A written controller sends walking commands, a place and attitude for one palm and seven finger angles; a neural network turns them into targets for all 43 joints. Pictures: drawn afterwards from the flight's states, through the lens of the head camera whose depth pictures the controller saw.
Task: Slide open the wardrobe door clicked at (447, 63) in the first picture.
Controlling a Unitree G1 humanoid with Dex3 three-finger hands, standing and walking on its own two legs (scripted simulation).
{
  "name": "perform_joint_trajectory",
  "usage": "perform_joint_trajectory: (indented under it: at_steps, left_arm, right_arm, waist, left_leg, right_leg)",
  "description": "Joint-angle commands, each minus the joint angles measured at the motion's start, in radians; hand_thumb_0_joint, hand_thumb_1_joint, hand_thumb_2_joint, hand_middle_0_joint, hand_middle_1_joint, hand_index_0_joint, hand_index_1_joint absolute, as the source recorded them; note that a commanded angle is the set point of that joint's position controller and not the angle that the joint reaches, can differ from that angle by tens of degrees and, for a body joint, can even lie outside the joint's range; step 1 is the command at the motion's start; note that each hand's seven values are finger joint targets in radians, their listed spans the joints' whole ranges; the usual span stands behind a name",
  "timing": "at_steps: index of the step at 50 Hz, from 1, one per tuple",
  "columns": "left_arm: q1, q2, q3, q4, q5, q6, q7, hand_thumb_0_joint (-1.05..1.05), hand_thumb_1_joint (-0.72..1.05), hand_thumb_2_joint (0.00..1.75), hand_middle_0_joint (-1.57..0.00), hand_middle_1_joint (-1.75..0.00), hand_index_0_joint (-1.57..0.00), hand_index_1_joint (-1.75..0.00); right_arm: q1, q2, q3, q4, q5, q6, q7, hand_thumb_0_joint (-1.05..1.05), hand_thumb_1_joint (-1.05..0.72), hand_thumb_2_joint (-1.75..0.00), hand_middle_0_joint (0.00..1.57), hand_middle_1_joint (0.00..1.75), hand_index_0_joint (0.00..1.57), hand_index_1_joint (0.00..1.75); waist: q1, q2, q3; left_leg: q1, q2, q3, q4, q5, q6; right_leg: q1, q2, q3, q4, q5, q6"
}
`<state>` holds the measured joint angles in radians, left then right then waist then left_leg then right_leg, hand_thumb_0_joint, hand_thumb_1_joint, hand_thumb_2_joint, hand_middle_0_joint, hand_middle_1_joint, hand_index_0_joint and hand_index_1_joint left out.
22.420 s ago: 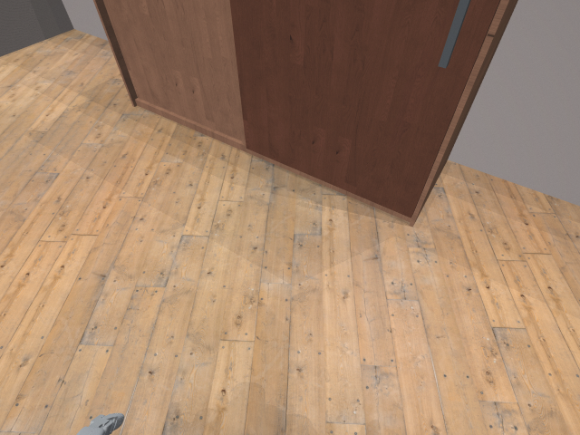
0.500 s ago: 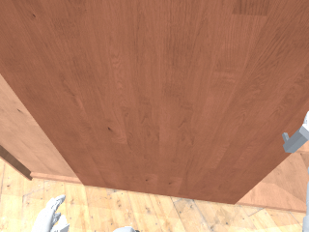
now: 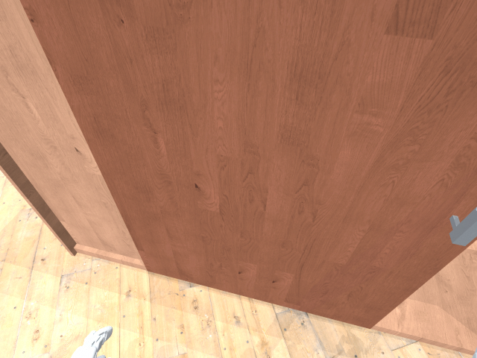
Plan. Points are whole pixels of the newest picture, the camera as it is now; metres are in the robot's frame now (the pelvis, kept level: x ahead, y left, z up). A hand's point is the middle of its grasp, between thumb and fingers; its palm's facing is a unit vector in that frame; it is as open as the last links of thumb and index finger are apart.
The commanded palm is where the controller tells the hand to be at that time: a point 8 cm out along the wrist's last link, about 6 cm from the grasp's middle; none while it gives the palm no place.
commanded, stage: stop walking and hold the door there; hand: right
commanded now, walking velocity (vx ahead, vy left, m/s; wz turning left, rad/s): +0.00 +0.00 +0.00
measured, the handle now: out of the picture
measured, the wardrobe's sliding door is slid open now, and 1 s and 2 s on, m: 0.53 0.53 0.53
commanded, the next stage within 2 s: none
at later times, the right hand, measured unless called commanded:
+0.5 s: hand out of the picture +0.37 -0.36 +0.12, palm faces +0.57 +0.77 -0.27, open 6.4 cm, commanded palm +0.33 -0.37 +0.11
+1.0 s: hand out of the picture +0.36 -0.37 +0.12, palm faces +0.37 +0.90 -0.23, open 6.4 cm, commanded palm +0.33 -0.39 +0.11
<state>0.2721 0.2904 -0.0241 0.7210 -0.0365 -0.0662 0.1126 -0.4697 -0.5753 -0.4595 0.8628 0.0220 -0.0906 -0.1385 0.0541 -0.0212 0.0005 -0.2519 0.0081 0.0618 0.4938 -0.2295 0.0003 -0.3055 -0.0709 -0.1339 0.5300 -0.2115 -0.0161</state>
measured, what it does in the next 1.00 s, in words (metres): steps to the right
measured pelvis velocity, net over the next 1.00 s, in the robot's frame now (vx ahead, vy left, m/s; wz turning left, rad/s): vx -0.06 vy -0.10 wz -0.03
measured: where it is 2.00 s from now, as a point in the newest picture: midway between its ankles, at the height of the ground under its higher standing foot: outside the picture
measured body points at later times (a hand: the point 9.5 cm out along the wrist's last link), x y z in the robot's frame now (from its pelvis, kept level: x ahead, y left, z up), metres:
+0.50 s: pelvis +0.00 -0.01 +0.00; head +0.00 +0.00 +0.45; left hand +0.08 +0.26 -0.12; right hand +0.34 -0.40 +0.14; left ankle +0.02 +0.12 -0.74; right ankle +0.05 -0.11 -0.74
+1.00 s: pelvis -0.06 -0.10 +0.00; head -0.01 -0.10 +0.45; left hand +0.08 +0.12 -0.11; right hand +0.34 -0.41 +0.14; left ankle -0.13 +0.00 -0.69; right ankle +0.02 -0.14 -0.73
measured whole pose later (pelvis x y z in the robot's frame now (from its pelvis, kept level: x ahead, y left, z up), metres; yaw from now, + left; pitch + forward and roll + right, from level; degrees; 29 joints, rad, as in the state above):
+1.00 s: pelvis -0.06 -0.10 +0.00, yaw -2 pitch +1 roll +2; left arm 0.23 0.21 -0.07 0.69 -0.02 -0.10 0.08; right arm -0.67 -0.42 -0.20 0.79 0.04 -0.09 -0.11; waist -0.01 -0.02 0.08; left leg -0.26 -0.02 0.08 0.80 -0.49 -0.01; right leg -0.31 0.05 -0.15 0.35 -0.07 -0.10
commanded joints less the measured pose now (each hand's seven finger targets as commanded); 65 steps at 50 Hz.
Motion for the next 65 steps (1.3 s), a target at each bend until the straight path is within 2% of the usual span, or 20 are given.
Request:
perform_joint_trajectory:
  at_steps: [1,21,26,31,34,36,37,40,46,50,52,53,54,55,57,58,59,60,62,65]
  left_arm:
    - [-0.026,0.167,0.054,-0.114,0.002,-0.036,0.021,0.00,0.90,0.90,-0.20,-0.30,-0.20,-0.30]
    - [0.002,0.171,0.059,-0.085,-0.004,-0.037,0.018,0.00,0.90,0.90,-0.20,-0.30,-0.20,-0.30]
    - [-0.009,0.167,0.070,-0.094,-0.006,-0.009,0.015,0.00,0.90,0.90,-0.20,-0.30,-0.20,-0.30]
    - [-0.047,0.154,0.070,-0.097,-0.012,0.002,0.010,0.00,0.90,0.90,-0.20,-0.30,-0.20,-0.30]
    - [-0.064,0.175,0.071,-0.071,-0.004,0.009,0.025,0.00,0.90,0.90,-0.20,-0.30,-0.20,-0.30]
    - [-0.059,0.170,0.066,-0.121,0.001,0.012,0.010,0.00,0.90,0.90,-0.20,-0.30,-0.20,-0.30]
    - [-0.083,0.150,0.056,-0.145,0.006,-0.011,-0.008,0.00,0.90,0.90,-0.20,-0.30,-0.20,-0.30]
    - [-0.070,0.157,0.067,-0.114,-0.011,-0.044,-0.007,0.00,0.90,0.90,-0.20,-0.30,-0.20,-0.30]
    - [-0.034,0.123,0.035,-0.123,0.011,-0.066,-0.007,0.00,0.90,0.90,-0.20,-0.30,-0.20,-0.30]
    - [-0.019,0.125,0.036,-0.137,0.034,-0.080,-0.022,0.00,0.90,0.90,-0.20,-0.30,-0.20,-0.30]
    - [-0.017,0.147,0.052,-0.148,0.035,-0.077,-0.041,0.00,0.90,0.90,-0.20,-0.30,-0.20,-0.30]
    - [0.000,0.151,0.053,-0.137,0.021,-0.067,-0.047,0.00,0.90,0.90,-0.20,-0.30,-0.20,-0.30]
    - [-0.007,0.129,0.041,-0.134,0.012,-0.051,-0.040,0.00,0.90,0.90,-0.20,-0.30,-0.20,-0.30]
    - [-0.033,0.095,0.031,-0.162,0.010,-0.056,-0.044,0.00,0.90,0.90,-0.20,-0.30,-0.20,-0.30]
    - [-0.010,0.118,0.036,-0.145,-0.004,-0.062,-0.034,0.00,0.90,0.90,-0.20,-0.30,-0.20,-0.30]
    - [-0.014,0.122,0.034,-0.127,0.002,-0.060,-0.017,0.00,0.90,0.90,-0.20,-0.30,-0.20,-0.30]
    - [-0.012,0.141,0.044,-0.114,0.002,-0.059,-0.009,0.00,0.90,0.90,-0.20,-0.30,-0.20,-0.30]
    - [-0.034,0.153,0.052,-0.127,0.009,-0.058,-0.020,0.00,0.90,0.90,-0.20,-0.30,-0.20,-0.30]
    - [-0.044,0.122,0.038,-0.126,0.015,-0.064,-0.035,0.00,0.90,0.90,-0.20,-0.30,-0.20,-0.30]
    - [-0.055,0.135,0.041,-0.100,0.022,-0.058,-0.011,0.00,0.90,0.90,-0.20,-0.30,-0.20,-0.30]
  right_arm:
    - [-0.306,-0.273,0.020,-0.147,-0.015,-0.090,0.004,0.00,-0.90,-0.90,0.45,1.40,0.45,1.40]
    - [-0.356,-0.208,0.097,-0.080,-0.017,-0.119,0.024,0.00,-0.90,-0.90,0.45,1.40,0.45,1.40]
    - [-0.379,-0.216,0.104,-0.113,-0.019,-0.123,0.013,0.00,-0.90,-0.90,0.45,1.40,0.45,1.40]
    - [-0.425,-0.204,0.106,-0.155,-0.018,-0.110,0.014,0.00,-0.90,-0.90,0.45,1.40,0.45,1.40]
    - [-0.413,-0.276,0.044,-0.157,-0.018,-0.103,0.010,0.00,-0.90,-0.90,0.45,1.40,0.45,1.40]
    - [-0.442,-0.115,0.170,-0.226,-0.010,-0.138,0.036,0.00,-0.90,-0.90,0.45,1.40,0.45,1.40]
    - [-0.485,-0.037,0.231,-0.314,-0.016,-0.156,0.049,0.00,-0.90,-0.90,0.45,1.40,0.45,1.40]
    - [-0.528,-0.005,0.252,-0.339,0.010,-0.147,0.047,0.00,-0.90,-0.90,0.45,1.40,0.45,1.40]
    - [-0.592,-0.014,0.268,-0.333,0.014,-0.094,0.055,0.00,-0.90,-0.90,0.45,1.40,0.45,1.40]
    - [-0.593,0.000,0.276,-0.327,0.022,-0.078,0.062,0.00,-0.90,-0.90,0.45,1.40,0.45,1.40]
    - [-0.576,-0.019,0.261,-0.322,0.018,-0.077,0.067,0.00,-0.90,-0.90,0.45,1.40,0.45,1.40]
    - [-0.568,-0.052,0.243,-0.302,0.009,-0.082,0.070,0.00,-0.90,-0.90,0.45,1.40,0.45,1.40]
    - [-0.604,-0.056,0.236,-0.275,0.011,-0.086,0.076,0.00,-0.90,-0.90,0.45,1.40,0.45,1.40]
    - [-0.602,-0.006,0.261,-0.303,0.022,-0.088,0.080,0.00,-0.90,-0.90,0.45,1.40,0.45,1.40]
    - [-0.603,0.004,0.253,-0.330,0.012,-0.078,0.082,0.00,-0.90,-0.90,0.45,1.40,0.45,1.40]
    - [-0.599,-0.004,0.237,-0.349,0.013,-0.076,0.081,0.00,-0.90,-0.90,0.45,1.40,0.45,1.40]
    - [-0.591,0.009,0.261,-0.381,0.022,-0.076,0.087,0.00,-0.90,-0.90,0.45,1.40,0.45,1.40]
    - [-0.571,0.032,0.267,-0.408,0.034,-0.084,0.090,0.00,-0.90,-0.90,0.45,1.40,0.45,1.40]
    - [-0.564,0.089,0.320,-0.420,0.032,-0.085,0.097,0.00,-0.90,-0.90,0.45,1.40,0.45,1.40]
    - [-0.584,0.026,0.288,-0.419,0.017,-0.088,0.071,0.00,-0.90,-0.90,0.45,1.40,0.45,1.40]
  waist:
    - [-0.032,-0.130,-0.178]
    - [-0.033,-0.087,-0.218]
    - [-0.030,0.011,-0.259]
    - [-0.047,0.206,-0.214]
    - [-0.034,0.075,-0.207]
    - [-0.032,-0.252,-0.237]
    - [-0.043,-0.287,-0.262]
    - [-0.033,-0.099,-0.303]
    - [-0.033,-0.136,-0.346]
    - [-0.049,-0.229,-0.371]
    - [-0.073,-0.138,-0.387]
    - [-0.070,0.123,-0.347]
    - [-0.052,0.320,-0.260]
    - [-0.052,0.232,-0.190]
    - [-0.035,0.247,-0.195]
    - [-0.017,0.138,-0.224]
    - [0.005,-0.055,-0.294]
    - [-0.010,-0.310,-0.386]
    - [0.001,-0.150,-0.296]
    - [-0.012,-0.032,-0.240]
  left_leg:
    - [0.013,0.067,-0.059,-0.061,-0.002,0.006]
    - [0.014,0.094,-0.081,-0.062,0.119,0.004]
    - [0.050,0.263,-0.180,-0.048,0.448,0.059]
    - [0.109,0.454,-0.229,-0.050,0.585,0.138]
    - [-0.003,0.317,-0.053,0.106,0.458,0.030]
    - [-0.124,0.088,0.033,0.408,-0.303,-0.043]
    - [-0.155,0.042,0.016,0.576,-0.426,-0.028]
    - [-0.205,0.036,-0.002,0.646,-0.336,-0.043]
    - [-0.107,-0.013,-0.009,0.383,-0.265,-0.008]
    - [0.099,-0.065,0.064,0.041,-0.273,0.032]
    - [0.245,0.005,0.037,-0.207,-0.140,0.108]
    - [0.146,0.195,-0.154,-0.250,-0.001,0.199]
    - [0.158,0.326,-0.262,-0.204,0.297,0.267]
    - [0.297,0.362,-0.241,-0.094,0.565,0.257]
    - [0.414,0.263,-0.101,0.070,0.672,0.153]
    - [0.284,0.205,-0.045,0.172,0.613,0.092]
    - [0.076,0.109,0.015,0.356,0.391,0.006]
    - [-0.135,-0.005,-0.041,0.536,-0.186,-0.018]
    - [-0.171,-0.013,-0.142,0.626,-0.350,-0.005]
    - [-0.194,0.013,-0.128,0.571,-0.214,-0.013]
  right_leg:
    - [0.080,-0.122,0.174,-0.179,-0.002,-0.015]
    - [0.128,-0.101,0.137,-0.111,0.158,-0.008]
    - [0.098,-0.046,0.108,0.064,0.233,0.031]
    - [-0.068,0.010,0.188,0.205,-0.231,0.046]
    - [0.097,-0.029,0.164,-0.056,0.216,0.040]
    - [0.158,-0.223,0.350,-0.193,0.574,-0.055]
    - [0.178,-0.239,0.379,-0.229,0.475,-0.068]
    - [0.292,-0.202,0.308,-0.158,0.545,-0.088]
    - [0.375,-0.174,0.306,-0.296,0.207,0.049]
    - [0.382,-0.097,0.184,-0.336,0.348,0.203]
    - [0.285,-0.016,0.083,-0.070,0.534,0.296]
    - [0.230,0.019,0.087,0.247,0.363,0.230]
    - [0.012,0.035,0.144,0.377,-0.132,0.111]
    - [-0.210,0.045,0.159,0.380,-0.255,0.059]
    - [-0.220,0.018,0.128,0.142,-0.152,0.022]
    - [-0.017,0.034,0.089,-0.001,0.060,0.004]
    - [0.269,-0.044,0.184,-0.089,0.529,-0.056]
    - [0.460,-0.236,0.462,-0.067,0.769,-0.144]
    - [0.278,-0.308,0.656,-0.264,0.091,-0.116]
    - [0.228,-0.284,0.536,-0.289,0.018,-0.053]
